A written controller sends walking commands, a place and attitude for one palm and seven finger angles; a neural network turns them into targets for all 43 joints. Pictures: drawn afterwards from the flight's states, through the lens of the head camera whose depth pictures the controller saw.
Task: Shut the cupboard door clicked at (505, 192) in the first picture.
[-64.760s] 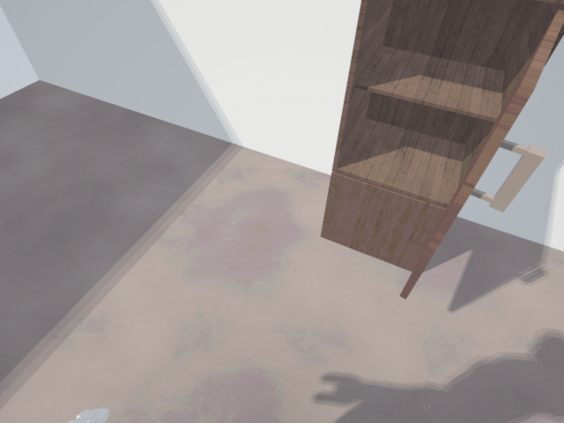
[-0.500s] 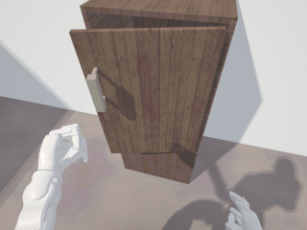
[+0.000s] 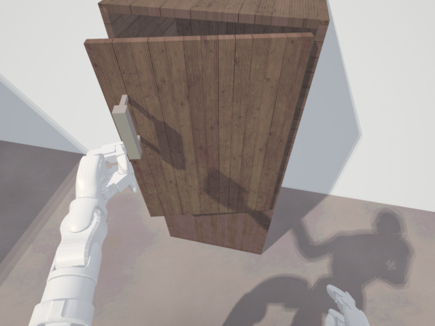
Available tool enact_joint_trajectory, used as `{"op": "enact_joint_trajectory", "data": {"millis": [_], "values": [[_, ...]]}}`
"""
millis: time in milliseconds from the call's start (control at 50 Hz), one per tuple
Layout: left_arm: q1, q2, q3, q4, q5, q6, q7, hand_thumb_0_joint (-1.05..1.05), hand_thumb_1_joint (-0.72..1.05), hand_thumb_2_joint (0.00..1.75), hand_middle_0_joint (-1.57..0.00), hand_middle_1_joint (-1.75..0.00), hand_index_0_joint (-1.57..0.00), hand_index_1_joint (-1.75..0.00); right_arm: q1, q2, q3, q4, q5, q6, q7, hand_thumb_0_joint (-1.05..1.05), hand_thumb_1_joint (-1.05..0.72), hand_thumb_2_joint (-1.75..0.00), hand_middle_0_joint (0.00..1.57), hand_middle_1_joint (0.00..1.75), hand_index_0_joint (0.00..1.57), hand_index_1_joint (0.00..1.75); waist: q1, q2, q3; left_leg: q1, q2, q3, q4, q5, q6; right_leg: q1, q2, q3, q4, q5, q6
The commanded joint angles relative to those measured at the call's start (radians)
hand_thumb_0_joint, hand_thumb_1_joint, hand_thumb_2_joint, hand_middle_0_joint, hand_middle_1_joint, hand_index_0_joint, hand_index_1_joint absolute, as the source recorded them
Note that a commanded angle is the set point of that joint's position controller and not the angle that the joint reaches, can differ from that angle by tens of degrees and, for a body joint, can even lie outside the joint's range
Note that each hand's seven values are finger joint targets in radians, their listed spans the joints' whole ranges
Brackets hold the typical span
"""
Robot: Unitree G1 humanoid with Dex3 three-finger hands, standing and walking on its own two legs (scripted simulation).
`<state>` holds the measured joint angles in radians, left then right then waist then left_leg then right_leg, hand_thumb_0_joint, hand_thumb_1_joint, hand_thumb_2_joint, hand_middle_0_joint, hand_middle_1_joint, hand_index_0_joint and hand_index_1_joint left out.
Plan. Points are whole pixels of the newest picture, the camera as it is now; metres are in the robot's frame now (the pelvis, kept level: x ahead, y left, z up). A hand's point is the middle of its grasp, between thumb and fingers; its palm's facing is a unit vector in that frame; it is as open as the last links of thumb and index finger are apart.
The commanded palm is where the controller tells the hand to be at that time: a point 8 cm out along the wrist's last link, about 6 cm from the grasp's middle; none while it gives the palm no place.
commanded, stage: bring the fist close to the handle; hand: left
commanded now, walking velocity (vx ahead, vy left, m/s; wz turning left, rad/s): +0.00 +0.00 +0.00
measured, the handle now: (130, 127) +0.48 +0.22 +0.11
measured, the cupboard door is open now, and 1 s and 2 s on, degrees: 16 16 0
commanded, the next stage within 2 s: push the door shut along its arc in 0.60 s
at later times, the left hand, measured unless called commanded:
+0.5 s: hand (137, 162) +0.38 +0.18 +0.11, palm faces +0.12 -0.99 -0.01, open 3.1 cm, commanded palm +0.35 +0.22 +0.11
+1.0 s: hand (141, 149) +0.41 +0.17 +0.12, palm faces +0.05 -1.00 -0.01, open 3.1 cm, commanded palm +0.38 +0.22 +0.11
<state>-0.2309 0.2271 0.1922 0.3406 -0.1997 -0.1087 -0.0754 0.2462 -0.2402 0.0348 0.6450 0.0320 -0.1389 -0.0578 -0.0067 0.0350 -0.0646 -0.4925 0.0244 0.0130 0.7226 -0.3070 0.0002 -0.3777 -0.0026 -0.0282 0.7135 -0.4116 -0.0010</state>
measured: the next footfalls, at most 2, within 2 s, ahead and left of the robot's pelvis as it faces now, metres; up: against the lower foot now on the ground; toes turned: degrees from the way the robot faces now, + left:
none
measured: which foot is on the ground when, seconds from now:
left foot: down 0.00-1.00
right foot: down 0.00-1.00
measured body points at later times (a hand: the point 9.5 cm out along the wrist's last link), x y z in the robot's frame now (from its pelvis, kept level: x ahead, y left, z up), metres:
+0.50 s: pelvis +0.00 +0.00 +0.00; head +0.02 -0.01 +0.45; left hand +0.37 +0.23 +0.11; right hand +0.11 -0.25 -0.11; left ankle +0.04 +0.12 -0.72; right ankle -0.03 -0.12 -0.72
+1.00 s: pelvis -0.01 +0.00 +0.00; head +0.02 -0.01 +0.45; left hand +0.40 +0.22 +0.12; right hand +0.11 -0.25 -0.11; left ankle +0.04 +0.12 -0.72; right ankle -0.03 -0.12 -0.72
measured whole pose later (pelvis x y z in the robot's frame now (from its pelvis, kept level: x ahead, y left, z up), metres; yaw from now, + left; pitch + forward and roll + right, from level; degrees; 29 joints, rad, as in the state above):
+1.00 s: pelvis -0.01 +0.00 +0.00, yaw +0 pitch +6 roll -1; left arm -0.56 0.28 0.23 0.76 -0.17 -0.22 -0.12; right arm 0.27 -0.25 0.03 0.66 0.03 -0.06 -0.05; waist -0.04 0.03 -0.07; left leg -0.56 0.03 0.01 0.75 -0.30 0.00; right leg -0.45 0.00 -0.03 0.74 -0.40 0.00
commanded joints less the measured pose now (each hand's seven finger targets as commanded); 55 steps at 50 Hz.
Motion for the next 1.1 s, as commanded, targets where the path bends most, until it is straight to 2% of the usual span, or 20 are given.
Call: {"op": "enact_joint_trajectory", "data": {"millis": [0, 20, 60, 120, 180, 220, 260, 320, 360, 460, 520, 580, 620, 660, 720, 800, 920, 980, 1060, 1080], "values": [[-0.386, 0.177, 0.07, -0.158, -0.003, -0.081, 0.012, 0.0, 0.9, 0.9, -1.3, -1.5, -1.3, -1.5, -0.054, -0.129, -0.052, -0.135, 0.004, -0.028, -0.01, 0.0, -0.9, -0.9, 0.2, 0.3, 0.2, 0.3, -0.007, -0.019, -0.229, 0.225, -0.022, -0.016, -0.082, 0.194, 0.019, -0.035, 0.021, -0.002, -0.105, 0.322, -0.009], [-0.393, 0.187, 0.078, -0.146, 0.001, -0.089, 0.017, 0.0, 0.9, 0.9, -1.3, -1.5, -1.3, -1.5, -0.045, -0.131, -0.055, -0.133, 0.001, -0.025, -0.01, 0.0, -0.9, -0.9, 0.2, 0.3, 0.2, 0.3, -0.004, -0.045, -0.238, 0.224, -0.02, -0.017, -0.078, 0.202, 0.022, -0.027, 0.023, -0.002, -0.104, 0.327, -0.008], [-0.437, 0.154, 0.044, -0.158, 0.005, -0.106, 0.016, 0.0, 0.9, 0.9, -1.3, -1.5, -1.3, -1.5, -0.047, -0.126, -0.057, -0.135, 0.003, -0.022, -0.007, 0.0, -0.9, -0.9, 0.2, 0.3, 0.2, 0.3, -0.012, 0.012, -0.264, 0.246, -0.02, -0.014, -0.076, 0.21, 0.019, -0.037, 0.023, -0.002, -0.097, 0.333, -0.01], [-0.47, 0.173, 0.056, -0.077, 0.012, -0.116, 0.02, 0.0, 0.9, 0.9, -1.3, -1.5, -1.3, -1.5, -0.025, -0.135, -0.06, -0.118, 0.0, -0.014, -0.007, 0.0, -0.9, -0.9, 0.2, 0.3, 0.2, 0.3, -0.019, -0.028, -0.247, 0.228, -0.018, -0.021, -0.072, 0.196, 0.021, -0.052, 0.027, -0.005, -0.099, 0.317, -0.009], [-0.565, 0.167, 0.045, -0.009, 0.015, -0.121, 0.021, 0.0, 0.9, 0.9, -1.3, -1.5, -1.3, -1.5, -0.016, -0.135, -0.062, -0.104, 0.003, -0.004, -0.007, 0.0, -0.9, -0.9, 0.2, 0.3, 0.2, 0.3, -0.035, -0.017, -0.238, 0.218, -0.02, -0.021, -0.07, 0.163, 0.02, -0.08, 0.026, -0.001, -0.103, 0.289, -0.009], [-0.53, 0.206, 0.084, 0.008, 0.024, -0.129, 0.027, 0.0, 0.9, 0.9, -1.3, -1.5, -1.3, -1.5, -0.001, -0.141, -0.068, -0.108, -0.001, 0.004, -0.005, 0.0, -0.9, -0.9, 0.2, 0.3, 0.2, 0.3, -0.013, -0.027, -0.286, 0.226, -0.02, -0.025, -0.067, 0.197, 0.022, -0.048, 0.028, -0.002, -0.093, 0.313, -0.013], [-0.52, 0.161, 0.055, -0.018, 0.019, -0.139, 0.024, 0.0, 0.9, 0.9, -1.3, -1.5, -1.3, -1.5, -0.008, -0.132, -0.067, -0.12, 0.001, 0.004, 0.003, 0.0, -0.9, -0.9, 0.2, 0.3, 0.2, 0.3, -0.007, 0.013, -0.318, 0.248, -0.021, -0.019, -0.067, 0.217, 0.019, -0.041, 0.027, -0.005, -0.086, 0.335, -0.015], [-0.442, 0.212, 0.113, 0.011, 0.013, -0.145, 0.028, 0.0, 0.9, 0.9, -1.3, -1.5, -1.3, -1.5, 0.005, -0.141, -0.071, -0.124, -0.003, 0.014, 0.006, 0.0, -0.9, -0.9, 0.2, 0.3, 0.2, 0.3, 0.008, -0.059, -0.302, 0.211, -0.021, -0.013, -0.068, 0.232, 0.024, -0.009, 0.031, -0.003, -0.087, 0.368, -0.011], [-0.474, 0.176, 0.075, -0.007, 0.014, -0.147, 0.023, 0.0, 0.9, 0.9, -1.3, -1.5, -1.3, -1.5, -0.006, -0.133, -0.068, -0.131, 0.003, 0.021, 0.009, 0.0, -0.9, -0.9, 0.2, 0.3, 0.2, 0.3, -0.007, -0.031, -0.269, 0.204, -0.021, -0.004, -0.073, 0.216, 0.025, -0.026, 0.029, 0.001, -0.093, 0.365, -0.008], [-0.509, 0.165, 0.058, -0.047, 0.02, -0.156, 0.034, 0.0, 0.9, 0.9, -1.3, -1.5, -1.3, -1.5, -0.009, -0.132, -0.07, -0.132, 0.003, 0.026, 0.007, 0.0, -0.9, -0.9, 0.2, 0.3, 0.2, 0.3, -0.02, -0.015, -0.26, 0.218, -0.019, -0.009, -0.078, 0.185, 0.024, -0.048, 0.034, -0.001, -0.1, 0.321, -0.009], [-0.518, 0.195, 0.081, -0.041, 0.019, -0.166, 0.037, 0.0, 0.9, 0.9, -1.3, -1.5, -1.3, -1.5, -0.004, -0.138, -0.071, -0.125, 0.0, 0.024, 0.001, 0.0, -0.9, -0.9, 0.2, 0.3, 0.2, 0.3, -0.018, -0.032, -0.265, 0.219, -0.021, -0.011, -0.075, 0.17, 0.028, -0.044, 0.036, 0.003, -0.106, 0.303, -0.009], [-0.521, 0.175, 0.061, -0.049, 0.018, -0.168, 0.028, 0.0, 0.9, 0.9, -1.3, -1.5, -1.3, -1.5, -0.015, -0.131, -0.069, -0.125, 0.003, 0.025, 0.002, 0.0, -0.9, -0.9, 0.2, 0.3, 0.2, 0.3, -0.017, 0.0, -0.281, 0.228, -0.022, -0.008, -0.079, 0.173, 0.024, -0.044, 0.032, 0.004, -0.101, 0.309, -0.011], [-0.511, 0.17, 0.053, -0.021, 0.019, -0.162, 0.026, 0.0, 0.9, 0.9, -1.3, -1.5, -1.3, -1.5, -0.009, -0.135, -0.068, -0.123, 0.004, 0.025, 0.0, 0.0, -0.9, -0.9, 0.2, 0.3, 0.2, 0.3, -0.025, -0.031, -0.254, 0.219, -0.02, -0.013, -0.079, 0.156, 0.027, -0.055, 0.034, 0.0, -0.11, 0.289, -0.009], [-0.533, 0.153, 0.037, 0.0, 0.017, -0.155, 0.023, 0.0, 0.9, 0.9, -1.3, -1.5, -1.3, -1.5, -0.019, -0.132, -0.066, -0.121, 0.007, 0.024, 0.0, 0.0, -0.9, -0.9, 0.2, 0.3, 0.2, 0.3, -0.027, -0.017, -0.231, 0.207, -0.022, -0.013, -0.083, 0.131, 0.025, -0.07, 0.031, 0.003, -0.115, 0.268, -0.009], [-0.606, 0.196, 0.054, 0.03, 0.023, -0.156, 0.023, 0.0, 0.9, 0.9, -1.3, -1.5, -1.3, -1.5, -0.011, -0.141, -0.064, -0.112, 0.006, 0.027, -0.007, 0.0, -0.9, -0.9, 0.2, 0.3, 0.2, 0.3, -0.045, -0.043, -0.224, 0.203, -0.021, -0.019, -0.081, 0.104, 0.028, -0.086, 0.03, 0.007, -0.122, 0.233, -0.006], [-0.715, 0.194, 0.034, 0.064, 0.027, -0.18, -0.003, 0.0, 0.9, 0.9, -1.3, -1.5, -1.3, -1.5, -0.007, -0.137, -0.061, -0.102, 0.004, 0.025, -0.008, 0.0, -0.9, -0.9, 0.2, 0.3, 0.2, 0.3, -0.051, 0.009, -0.273, 0.234, -0.024, -0.025, -0.069, 0.125, 0.024, -0.096, 0.028, 0.008, -0.105, 0.255, -0.013], [-0.718, 0.273, 0.1, 0.234, 0.019, -0.185, -0.049, 0.0, 0.9, 0.9, -1.3, -1.5, -1.3, -1.5, 0.031, -0.153, -0.063, -0.092, 0.003, 0.04, -0.006, 0.0, -0.9, -0.9, 0.2, 0.3, 0.2, 0.3, -0.042, -0.049, -0.282, 0.186, -0.027, -0.024, -0.058, 0.142, 0.028, -0.079, 0.029, 0.011, -0.095, 0.285, -0.01], [-0.757, 0.286, 0.103, 0.271, 0.02, -0.192, -0.078, 0.0, 0.9, 0.9, -1.3, -1.5, -1.3, -1.5, 0.044, -0.152, -0.067, -0.096, 0.004, 0.049, -0.002, 0.0, -0.9, -0.9, 0.2, 0.3, 0.2, 0.3, -0.045, -0.013, -0.293, 0.182, -0.027, -0.019, -0.046, 0.166, 0.026, -0.085, 0.027, 0.015, -0.084, 0.322, -0.012], [-0.865, 0.291, 0.089, 0.331, 0.013, -0.208, -0.112, 0.0, 0.9, 0.9, -1.3, -1.5, -1.3, -1.5, 0.072, -0.159, -0.071, -0.087, 0.006, 0.058, -0.002, 0.0, -0.9, -0.9, 0.2, 0.3, 0.2, 0.3, -0.08, -0.041, -0.275, 0.163, -0.026, -0.023, -0.034, 0.142, 0.031, -0.125, 0.031, 0.016, -0.083, 0.3, -0.007], [-0.874, 0.295, 0.095, 0.344, 0.01, -0.213, -0.121, 0.0, 0.9, 0.9, -1.3, -1.5, -1.3, -1.5, 0.079, -0.162, -0.074, -0.087, 0.006, 0.058, -0.001, 0.0, -0.9, -0.9, 0.2, 0.3, 0.2, 0.3, -0.075, -0.024, -0.286, 0.163, -0.027, -0.024, -0.031, 0.137, 0.03, -0.131, 0.032, 0.017, -0.08, 0.29, -0.009]]}}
